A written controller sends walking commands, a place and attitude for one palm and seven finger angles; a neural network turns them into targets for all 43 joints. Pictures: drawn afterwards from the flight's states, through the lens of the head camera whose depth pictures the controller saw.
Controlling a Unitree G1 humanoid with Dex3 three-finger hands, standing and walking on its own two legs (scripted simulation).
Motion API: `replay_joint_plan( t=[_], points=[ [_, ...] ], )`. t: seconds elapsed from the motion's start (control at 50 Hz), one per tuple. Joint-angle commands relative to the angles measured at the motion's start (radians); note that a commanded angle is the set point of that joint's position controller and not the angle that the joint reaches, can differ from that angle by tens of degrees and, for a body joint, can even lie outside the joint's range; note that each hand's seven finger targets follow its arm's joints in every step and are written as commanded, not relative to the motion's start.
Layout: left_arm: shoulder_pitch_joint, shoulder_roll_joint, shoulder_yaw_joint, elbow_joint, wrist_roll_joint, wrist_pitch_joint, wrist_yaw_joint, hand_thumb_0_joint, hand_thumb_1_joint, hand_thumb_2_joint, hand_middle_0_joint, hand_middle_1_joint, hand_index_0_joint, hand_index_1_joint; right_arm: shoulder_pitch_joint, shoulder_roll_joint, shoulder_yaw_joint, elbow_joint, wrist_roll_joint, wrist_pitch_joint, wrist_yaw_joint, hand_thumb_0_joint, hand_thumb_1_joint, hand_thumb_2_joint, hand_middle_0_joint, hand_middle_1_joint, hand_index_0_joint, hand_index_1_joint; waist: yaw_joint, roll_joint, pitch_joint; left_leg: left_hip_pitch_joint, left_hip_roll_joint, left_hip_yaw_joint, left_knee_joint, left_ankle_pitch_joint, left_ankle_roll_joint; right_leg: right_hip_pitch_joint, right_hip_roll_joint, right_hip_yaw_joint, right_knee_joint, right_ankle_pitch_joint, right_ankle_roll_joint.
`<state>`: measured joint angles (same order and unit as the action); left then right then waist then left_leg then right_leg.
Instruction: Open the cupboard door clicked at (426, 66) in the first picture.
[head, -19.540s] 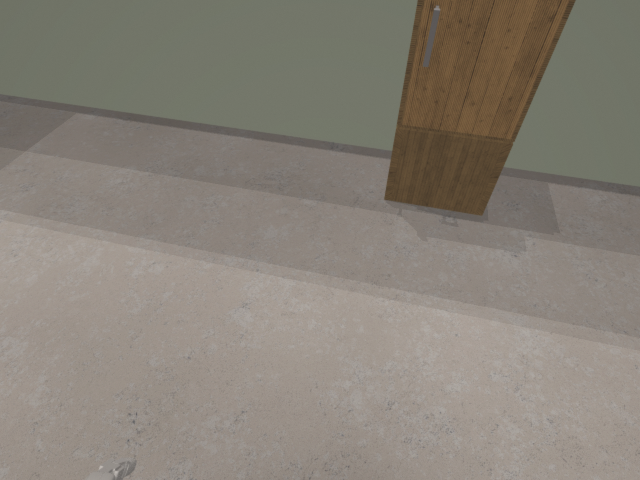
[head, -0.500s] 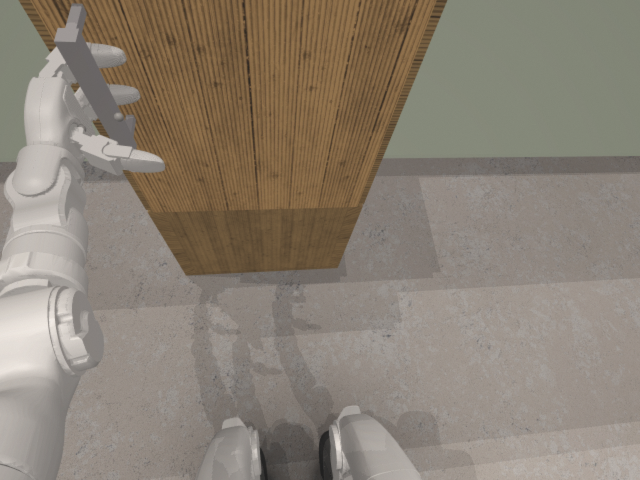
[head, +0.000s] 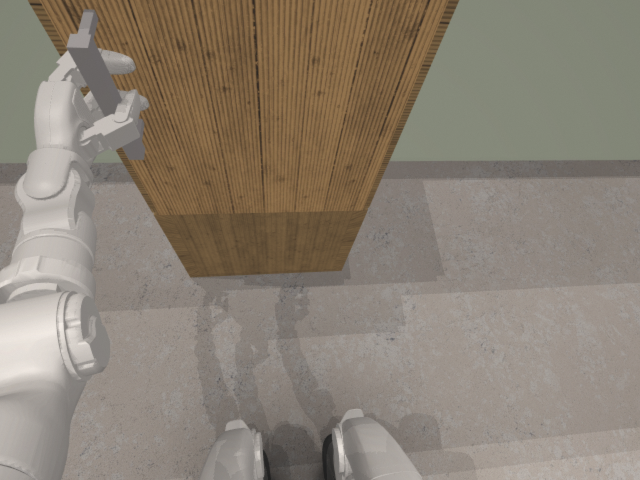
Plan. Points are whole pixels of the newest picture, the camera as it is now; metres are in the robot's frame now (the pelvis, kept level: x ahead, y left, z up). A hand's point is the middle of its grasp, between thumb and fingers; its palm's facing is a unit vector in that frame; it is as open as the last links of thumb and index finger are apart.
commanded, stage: close the thumb around the handle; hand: left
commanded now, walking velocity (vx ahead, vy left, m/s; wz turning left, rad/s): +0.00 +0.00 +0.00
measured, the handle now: (115, 94) +0.57 +0.20 +0.07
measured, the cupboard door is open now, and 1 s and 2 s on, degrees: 0 26 41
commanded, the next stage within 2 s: pull the door open along its arc in 0.10 s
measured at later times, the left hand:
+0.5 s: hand (136, 138) +0.50 +0.17 +0.08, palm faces -0.02 -1.00 -0.01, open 5.3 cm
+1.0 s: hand (187, 247) +0.36 +0.11 +0.07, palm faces +0.38 -0.92 +0.02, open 5.5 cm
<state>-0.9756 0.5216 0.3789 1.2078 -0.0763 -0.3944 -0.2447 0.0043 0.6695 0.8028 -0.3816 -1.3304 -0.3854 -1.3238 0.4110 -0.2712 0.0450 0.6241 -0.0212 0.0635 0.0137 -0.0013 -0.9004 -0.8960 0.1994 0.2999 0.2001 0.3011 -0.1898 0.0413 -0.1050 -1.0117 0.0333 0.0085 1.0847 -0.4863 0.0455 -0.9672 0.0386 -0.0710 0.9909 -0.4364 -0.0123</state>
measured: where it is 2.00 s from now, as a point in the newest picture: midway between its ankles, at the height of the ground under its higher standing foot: outside the picture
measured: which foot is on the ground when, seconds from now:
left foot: down 0.00-1.00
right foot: down 0.00-1.00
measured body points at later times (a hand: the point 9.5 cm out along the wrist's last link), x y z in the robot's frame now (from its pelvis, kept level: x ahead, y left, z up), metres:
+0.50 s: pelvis +0.01 +0.00 +0.01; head +0.13 +0.01 +0.44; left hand +0.50 +0.22 +0.08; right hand +0.00 -0.26 -0.10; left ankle +0.01 +0.09 -0.66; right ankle +0.01 -0.12 -0.66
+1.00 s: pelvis +0.01 -0.02 +0.02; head +0.07 -0.02 +0.46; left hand +0.34 +0.16 +0.08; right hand +0.18 -0.24 -0.09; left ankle +0.01 +0.09 -0.66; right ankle +0.01 -0.12 -0.66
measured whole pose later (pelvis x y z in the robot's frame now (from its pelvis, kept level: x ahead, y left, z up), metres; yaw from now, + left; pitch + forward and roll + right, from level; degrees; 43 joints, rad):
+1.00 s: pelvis +0.01 -0.02 +0.02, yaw +2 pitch +15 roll -1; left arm -0.18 -0.02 0.02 0.38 0.01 -0.34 0.41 0.00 0.76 0.79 -0.37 -1.35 -0.38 -1.34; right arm 0.21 -0.20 0.00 0.55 -0.05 0.03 0.06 0.00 -0.90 -0.90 0.20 0.30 0.20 0.30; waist -0.01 0.03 -0.15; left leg -0.77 0.01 0.02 0.98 -0.47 0.02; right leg -0.76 0.02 -0.06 0.96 -0.46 -0.03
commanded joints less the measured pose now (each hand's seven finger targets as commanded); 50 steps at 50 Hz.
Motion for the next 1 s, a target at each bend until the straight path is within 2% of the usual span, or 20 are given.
replay_joint_plan(
  t=[0.0, 0.02, 0.1, 0.16, 0.18, 0.2, 0.32, 0.34, 0.38, 0.4, 0.52, 0.54, 0.62, 0.64, 0.68, 0.74, 0.82, 0.88, 0.94, 0.98],
  points=[
    [-0.459, 0.225, 0.015, -0.197, -0.016, -0.065, 0.000, 0.000, 0.900, 0.900, -0.400, -1.350, -0.400, -1.350, 0.193, -0.188, -0.066, -0.024, -0.001, -0.004, -0.014, 0.000, -0.900, -0.900, 0.200, 0.300, 0.200, 0.300, -0.031, 0.119, -0.469, 0.441, 0.000, -0.093, -0.105, 0.446, -0.021, 0.128, 0.026, 0.025, -0.097, 0.301, -0.009],
    [-0.438, 0.256, 0.044, -0.177, -0.014, -0.060, 0.001, 0.000, 0.900, 0.900, -0.400, -1.350, -0.400, -1.350, 0.195, -0.190, -0.065, -0.028, 0.001, -0.002, -0.017, 0.000, -0.900, -0.900, 0.200, 0.300, 0.200, 0.300, -0.023, 0.088, -0.466, 0.413, -0.003, -0.089, -0.108, 0.428, -0.017, 0.155, 0.026, 0.028, -0.097, 0.301, -0.010],
    [-0.452, 0.295, 0.068, -0.202, -0.005, -0.066, 0.009, 0.000, 0.900, 0.900, -0.400, -1.350, -0.400, -1.350, 0.191, -0.184, -0.061, -0.041, 0.000, -0.003, -0.021, 0.000, -0.900, -0.900, 0.200, 0.300, 0.200, 0.300, -0.010, 0.116, -0.495, 0.393, -0.009, -0.080, -0.104, 0.439, -0.016, 0.190, 0.022, 0.037, -0.086, 0.330, -0.009],
    [-0.443, 0.275, 0.054, -0.219, 0.002, -0.081, 0.014, 0.000, 0.900, 0.900, -0.400, -1.350, -0.400, -1.350, 0.188, -0.182, -0.064, -0.038, -0.002, -0.003, -0.018, 0.000, -0.900, -0.900, 0.200, 0.300, 0.200, 0.300, -0.011, 0.153, -0.511, 0.454, -0.002, -0.090, -0.099, 0.484, -0.023, 0.142, 0.022, 0.028, -0.081, 0.327, -0.010],
    [-0.428, 0.257, 0.043, -0.206, -0.001, -0.077, 0.015, 0.000, 0.900, 0.900, -0.400, -1.350, -0.400, -1.350, 0.186, -0.181, -0.062, -0.043, -0.001, -0.001, -0.016, 0.000, -0.900, -0.900, 0.200, 0.300, 0.200, 0.300, -0.011, 0.128, -0.494, 0.436, -0.003, -0.087, -0.103, 0.459, -0.021, 0.150, 0.025, 0.028, -0.085, 0.314, -0.009],
    [-0.465, 0.202, 0.000, -0.224, -0.007, -0.077, 0.016, 0.000, 0.900, 0.900, -0.400, -1.350, -0.400, -1.350, 0.182, -0.177, -0.062, -0.042, -0.001, -0.003, -0.014, 0.000, -0.900, -0.900, 0.200, 0.300, 0.200, 0.300, -0.031, 0.130, -0.492, 0.442, -0.002, -0.089, -0.104, 0.448, -0.020, 0.139, 0.024, 0.027, -0.088, 0.309, -0.008],
    [-0.321, 0.194, 0.018, -0.271, -0.023, -0.079, 0.009, 0.000, 0.900, 0.900, -0.400, -1.350, -0.400, -1.350, 0.172, -0.178, -0.070, -0.061, 0.003, -0.003, -0.007, 0.000, -0.900, -0.900, 0.200, 0.300, 0.200, 0.300, 0.021, 0.120, -0.537, 0.460, -0.006, -0.076, -0.121, 0.477, -0.024, 0.205, 0.025, 0.027, -0.091, 0.346, -0.012],
    [-0.289, 0.200, 0.030, -0.287, -0.025, -0.085, 0.010, 0.000, 0.900, 0.900, -0.400, -1.350, -0.400, -1.350, 0.174, -0.177, -0.072, -0.065, 0.002, -0.002, -0.006, 0.000, -0.900, -0.900, 0.200, 0.300, 0.200, 0.300, 0.033, 0.148, -0.552, 0.489, -0.006, -0.076, -0.121, 0.523, -0.025, 0.210, 0.027, 0.025, -0.086, 0.366, -0.016],
    [-0.212, 0.179, 0.020, -0.311, -0.031, -0.079, 0.006, 0.000, 0.900, 0.900, -0.400, -1.350, -0.400, -1.350, 0.159, -0.174, -0.075, -0.078, 0.009, 0.004, -0.001, 0.000, -0.900, -0.900, 0.200, 0.300, 0.200, 0.300, 0.045, 0.125, -0.543, 0.483, -0.006, -0.067, -0.128, 0.526, -0.026, 0.231, 0.028, 0.026, -0.095, 0.383, -0.013],
    [-0.167, 0.153, 0.010, -0.318, -0.043, -0.072, 0.004, 0.000, 0.900, 0.900, -0.400, -1.350, -0.400, -1.350, 0.154, -0.170, -0.076, -0.086, 0.012, 0.007, 0.000, 0.000, -0.900, -0.900, 0.200, 0.300, 0.200, 0.300, 0.047, 0.076, -0.521, 0.460, -0.008, -0.060, -0.139, 0.501, -0.021, 0.260, 0.030, 0.025, -0.105, 0.386, -0.011],
    [0.098, 0.061, -0.025, -0.519, -0.095, -0.058, 0.000, 0.000, 0.900, 0.900, -0.400, -1.350, -0.400, -1.350, 0.101, -0.155, -0.091, -0.138, 0.035, 0.005, 0.006, 0.000, -0.900, -0.900, 0.200, 0.300, 0.200, 0.300, 0.100, 0.042, -0.505, 0.473, -0.013, -0.034, -0.187, 0.537, -0.020, 0.362, 0.025, 0.024, -0.129, 0.446, -0.012],
    [0.163, 0.046, -0.027, -0.577, -0.106, -0.062, 0.003, 0.000, 0.900, 0.900, -0.400, -1.350, -0.400, -1.350, 0.091, -0.153, -0.092, -0.152, 0.035, 0.001, 0.009, 0.000, -0.900, -0.900, 0.200, 0.300, 0.200, 0.300, 0.119, 0.071, -0.519, 0.493, -0.013, -0.031, -0.190, 0.588, -0.020, 0.381, 0.024, 0.026, -0.127, 0.474, -0.015],
    [0.369, -0.036, -0.077, -0.715, -0.131, -0.056, 0.017, 0.000, 0.900, 0.900, -0.400, -1.350, -0.400, -1.350, 0.044, -0.138, -0.097, -0.174, 0.047, -0.010, 0.018, 0.000, -0.900, -0.900, 0.200, 0.300, 0.200, 0.300, 0.134, 0.012, -0.436, 0.466, -0.013, -0.013, -0.215, 0.581, -0.018, 0.427, 0.017, 0.028, -0.144, 0.509, -0.010],
    [0.375, -0.054, 0.025, -0.781, -0.186, -0.057, 0.125, 0.000, 0.900, 0.900, -0.400, -1.350, -0.400, -1.350, 0.021, -0.117, -0.100, -0.176, 0.042, -0.023, 0.016, 0.000, -0.900, -0.900, 0.200, 0.300, 0.200, 0.300, 0.187, 0.020, -0.415, 0.445, -0.015, -0.007, -0.223, 0.590, -0.027, 0.433, 0.019, 0.018, -0.149, 0.500, -0.010],
    [0.471, -0.194, -0.041, -0.798, -0.173, -0.040, 0.269, 0.000, 0.900, 0.900, -0.400, -1.350, -0.400, -1.350, -0.009, -0.100, -0.096, -0.171, 0.034, -0.045, 0.030, 0.000, -0.900, -0.900, 0.200, 0.300, 0.200, 0.300, 0.176, -0.012, -0.354, 0.426, -0.015, -0.003, -0.231, 0.550, -0.042, 0.404, 0.015, 0.004, -0.148, 0.464, -0.003],
    [0.528, -0.235, -0.083, -0.913, -0.096, -0.047, 0.419, 0.000, 0.900, 0.900, -0.400, -1.350, -0.400, -1.350, -0.030, -0.094, -0.100, -0.172, 0.011, -0.059, 0.041, 0.000, -0.900, -0.900, 0.200, 0.300, 0.200, 0.300, 0.182, -0.033, -0.366, 0.421, -0.017, -0.007, -0.219, 0.542, -0.046, 0.416, 0.008, 0.006, -0.123, 0.461, -0.007],
    [0.550, -0.368, -0.215, -0.990, 0.047, -0.041, 0.604, 0.000, 0.900, 0.900, -0.400, -1.350, -0.400, -1.350, -0.075, -0.067, -0.099, -0.169, -0.019, -0.057, 0.052, 0.000, -0.900, -0.900, 0.200, 0.300, 0.200, 0.300, 0.181, 0.005, -0.365, 0.436, -0.019, -0.012, -0.211, 0.509, -0.052, 0.389, -0.007, 0.011, -0.103, 0.422, -0.014],
    [0.569, -0.443, -0.316, -1.038, 0.104, -0.032, 0.662, 0.000, 0.900, 0.900, -0.400, -1.350, -0.400, -1.350, -0.106, -0.061, -0.102, -0.174, -0.027, -0.056, 0.047, 0.000, -0.900, -0.900, 0.200, 0.300, 0.200, 0.300, 0.163, -0.027, -0.373, 0.454, -0.021, -0.016, -0.210, 0.452, -0.048, 0.399, -0.010, 0.013, -0.118, 0.405, -0.015],
    [0.587, -0.503, -0.376, -1.069, 0.109, -0.023, 0.689, 0.000, 0.900, 0.900, -0.400, -1.350, -0.400, -1.350, -0.137, -0.055, -0.100, -0.179, -0.030, -0.061, 0.030, 0.000, -0.900, -0.900, 0.200, 0.300, 0.200, 0.300, 0.151, -0.084, -0.371, 0.453, -0.026, -0.020, -0.217, 0.386, -0.040, 0.424, -0.010, 0.018, -0.141, 0.378, -0.014],
    [0.609, -0.540, -0.412, -1.064, 0.105, -0.013, 0.701, 0.000, 0.900, 0.900, -0.400, -1.350, -0.400, -1.350, -0.173, -0.047, -0.094, -0.179, -0.027, -0.066, 0.022, 0.000, -0.900, -0.900, 0.200, 0.300, 0.200, 0.300, 0.154, -0.084, -0.321, 0.436, -0.033, -0.014, -0.229, 0.323, -0.038, 0.427, -0.018, 0.024, -0.163, 0.340, -0.013]
  ],
)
